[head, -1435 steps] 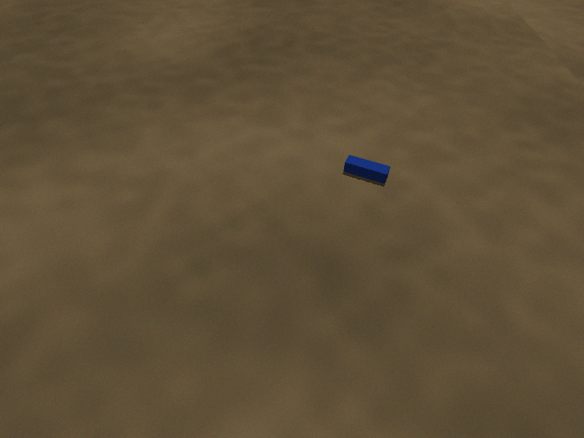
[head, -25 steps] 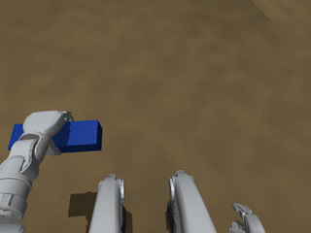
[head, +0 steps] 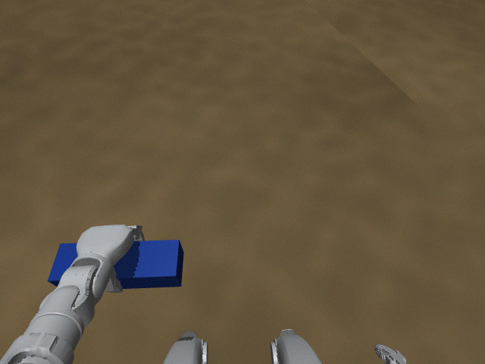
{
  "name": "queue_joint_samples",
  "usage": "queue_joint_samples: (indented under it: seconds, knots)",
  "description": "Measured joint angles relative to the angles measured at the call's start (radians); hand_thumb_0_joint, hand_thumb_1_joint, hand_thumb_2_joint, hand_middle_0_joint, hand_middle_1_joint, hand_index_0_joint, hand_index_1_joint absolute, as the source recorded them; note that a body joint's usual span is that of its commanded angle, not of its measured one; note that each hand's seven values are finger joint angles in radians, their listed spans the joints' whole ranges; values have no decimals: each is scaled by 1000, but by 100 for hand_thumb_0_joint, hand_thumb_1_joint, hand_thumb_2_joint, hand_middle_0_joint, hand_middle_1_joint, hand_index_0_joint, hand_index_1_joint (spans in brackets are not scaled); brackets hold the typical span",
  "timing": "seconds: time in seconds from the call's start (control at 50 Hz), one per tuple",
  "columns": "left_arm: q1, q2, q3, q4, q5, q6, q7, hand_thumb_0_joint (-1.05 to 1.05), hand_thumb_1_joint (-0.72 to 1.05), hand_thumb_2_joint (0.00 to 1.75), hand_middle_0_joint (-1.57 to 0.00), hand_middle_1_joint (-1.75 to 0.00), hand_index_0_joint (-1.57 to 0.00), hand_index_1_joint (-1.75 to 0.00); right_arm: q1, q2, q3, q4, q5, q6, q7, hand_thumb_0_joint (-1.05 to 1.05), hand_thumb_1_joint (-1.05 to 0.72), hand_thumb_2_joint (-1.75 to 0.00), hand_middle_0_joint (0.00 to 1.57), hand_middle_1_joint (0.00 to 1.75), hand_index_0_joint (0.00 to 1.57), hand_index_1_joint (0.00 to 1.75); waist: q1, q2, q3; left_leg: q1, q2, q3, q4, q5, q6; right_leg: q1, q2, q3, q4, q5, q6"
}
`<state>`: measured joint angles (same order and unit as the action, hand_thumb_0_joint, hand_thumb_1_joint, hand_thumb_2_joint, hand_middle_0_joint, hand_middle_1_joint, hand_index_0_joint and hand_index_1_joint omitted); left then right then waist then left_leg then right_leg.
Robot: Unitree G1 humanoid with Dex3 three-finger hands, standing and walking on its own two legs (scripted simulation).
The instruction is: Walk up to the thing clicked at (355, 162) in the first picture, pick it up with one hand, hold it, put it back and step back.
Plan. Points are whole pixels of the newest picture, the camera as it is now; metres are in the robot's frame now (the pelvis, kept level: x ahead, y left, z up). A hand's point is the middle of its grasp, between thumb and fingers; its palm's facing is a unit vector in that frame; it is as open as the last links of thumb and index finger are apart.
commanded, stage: lift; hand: left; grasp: from above
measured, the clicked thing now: (121, 265) +0.33 +0.23 -0.11
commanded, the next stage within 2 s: hold in 0.26 s
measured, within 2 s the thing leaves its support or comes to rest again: neither
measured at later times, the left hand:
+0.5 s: hand (108, 243) +0.34 +0.22 -0.02, palm faces -0.47 -0.05 -0.88, open 10.1 cm
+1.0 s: hand (108, 234) +0.34 +0.21 +0.01, palm faces -0.48 -0.03 -0.88, open 10.1 cm
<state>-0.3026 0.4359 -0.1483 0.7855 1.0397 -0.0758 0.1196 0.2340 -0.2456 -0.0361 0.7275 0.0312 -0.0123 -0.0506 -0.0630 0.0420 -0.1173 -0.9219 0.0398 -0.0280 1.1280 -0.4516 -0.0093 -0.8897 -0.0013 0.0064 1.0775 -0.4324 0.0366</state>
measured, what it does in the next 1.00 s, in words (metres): rises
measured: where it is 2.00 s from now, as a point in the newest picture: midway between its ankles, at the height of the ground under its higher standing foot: outside the picture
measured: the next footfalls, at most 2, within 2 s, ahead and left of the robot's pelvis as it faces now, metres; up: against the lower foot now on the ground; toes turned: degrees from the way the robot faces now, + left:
none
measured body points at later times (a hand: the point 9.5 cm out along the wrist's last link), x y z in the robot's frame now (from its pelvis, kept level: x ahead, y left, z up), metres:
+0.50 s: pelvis +0.03 +0.00 +0.05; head +0.08 +0.00 +0.50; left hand +0.36 +0.23 +0.03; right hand +0.14 -0.26 -0.07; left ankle +0.05 +0.12 -0.65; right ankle +0.05 -0.14 -0.65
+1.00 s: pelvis +0.04 +0.00 +0.07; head +0.07 -0.02 +0.52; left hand +0.36 +0.21 +0.06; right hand +0.17 -0.26 -0.05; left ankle +0.05 +0.12 -0.65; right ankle +0.05 -0.14 -0.65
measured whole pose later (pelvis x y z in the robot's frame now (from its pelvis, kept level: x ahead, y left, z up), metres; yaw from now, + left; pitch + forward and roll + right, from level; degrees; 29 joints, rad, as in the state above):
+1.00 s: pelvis +0.04 +0.00 +0.07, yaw -1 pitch +5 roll +0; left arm -0.23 0.40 -0.20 0.66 1.02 -0.04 -0.01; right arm 0.22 -0.25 -0.05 0.68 0.05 0.05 -0.05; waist -0.02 0.04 -0.05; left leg -0.44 0.03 0.02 0.67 -0.32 -0.01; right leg -0.44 -0.02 0.04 0.66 -0.31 0.04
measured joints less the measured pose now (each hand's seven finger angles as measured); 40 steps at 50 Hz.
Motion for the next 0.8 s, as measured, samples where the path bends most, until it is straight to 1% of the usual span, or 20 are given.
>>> queue_joint_samples:
  seconds: [0.08,0.16,0.24,0.3,0.38,0.5,0.56,0.6,0.7,0.8]
  knots:
    - [-15,-14,-7,15,-8,27,11,0,-1,52,-61,-70,-64,-68,2,4,0,7,1,-1,5,0,-91,-90,20,30,20,30,3,-2,14,79,-1,11,-75,21,2,75,-2,9,-73,22,2]
    - [-25,-21,-12,27,-19,51,3,0,-1,54,-60,-71,-63,-68,7,8,-1,6,1,1,7,0,-91,-90,20,30,20,30,4,-4,21,149,-2,20,-143,39,4,142,-5,15,-138,41,3]
    - [-16,-24,-19,21,-37,63,-22,0,-1,54,-60,-70,-63,-68,14,9,-4,-3,2,6,7,0,-91,-89,20,30,20,30,6,-3,28,209,-4,28,-201,54,6,199,-7,20,-195,57,4]
    - [3,-26,-26,3,-43,62,-48,0,0,53,-60,-69,-64,-67,17,8,-6,-11,3,10,5,0,-91,-89,20,30,20,30,10,-1,32,246,-5,33,-239,64,7,234,-8,24,-232,68,5]
    - [30,-29,-34,-29,-43,49,-67,1,0,52,-61,-69,-64,-66,18,6,-7,-17,4,17,1,0,-91,-89,20,30,20,30,18,-2,38,289,-7,37,-280,74,8,275,-11,27,-271,77,6]
    - [48,-35,-42,-59,-20,43,-51,1,0,51,-62,-67,-65,-65,5,4,-7,-17,6,23,0,1,-91,-89,20,30,20,30,30,-8,44,341,-12,40,-327,84,8,325,-16,28,-313,85,6]
    - [40,-32,-46,-56,-11,49,-56,1,0,50,-62,-66,-66,-63,-3,4,-8,-14,7,28,1,1,-90,-89,20,30,20,30,34,-10,46,366,-13,42,-348,90,8,348,-17,29,-330,88,5]
    - [33,-30,-50,-54,-13,56,-64,1,0,50,-62,-66,-66,-63,-7,3,-9,-15,8,32,3,1,-90,-89,20,30,20,30,35,-10,47,383,-13,41,-362,94,7,365,-18,28,-344,92,5]
    - [32,-27,-48,-65,-34,62,-98,1,0,51,-62,-65,-66,-62,-10,-1,-11,-24,11,41,5,0,-90,-89,20,30,20,30,35,-6,50,422,-12,43,-397,104,6,403,-17,29,-378,102,3]
    - [55,-24,-50,-99,-36,48,-131,1,1,51,-62,-64,-66,-61,-9,-5,-12,-37,14,49,1,1,-90,-89,20,30,20,30,37,-2,53,452,-12,48,-424,112,6,428,-17,33,-400,109,2]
